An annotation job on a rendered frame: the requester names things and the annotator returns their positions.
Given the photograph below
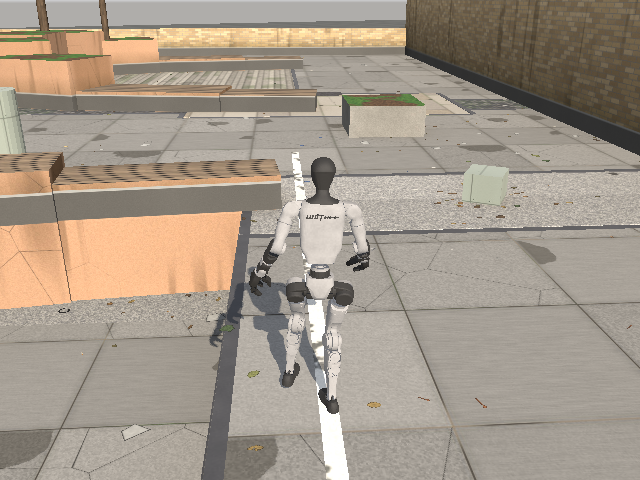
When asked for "robot left forearm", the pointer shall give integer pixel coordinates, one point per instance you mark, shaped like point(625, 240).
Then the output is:
point(266, 261)

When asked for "left robot upper arm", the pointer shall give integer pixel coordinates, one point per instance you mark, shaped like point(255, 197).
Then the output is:
point(289, 210)

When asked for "left robot hand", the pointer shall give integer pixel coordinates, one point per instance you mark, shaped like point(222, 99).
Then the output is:
point(255, 280)

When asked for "left robot foot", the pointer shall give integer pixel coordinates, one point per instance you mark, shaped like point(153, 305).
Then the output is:
point(288, 379)

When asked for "right robot upper arm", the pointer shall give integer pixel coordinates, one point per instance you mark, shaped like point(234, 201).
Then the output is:
point(353, 212)

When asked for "robot right forearm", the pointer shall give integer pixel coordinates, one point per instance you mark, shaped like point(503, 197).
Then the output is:
point(364, 257)

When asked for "robot right shin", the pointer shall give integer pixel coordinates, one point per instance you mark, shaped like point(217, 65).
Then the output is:
point(332, 363)

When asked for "right robot hand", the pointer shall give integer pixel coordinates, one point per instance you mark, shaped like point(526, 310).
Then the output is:
point(354, 260)

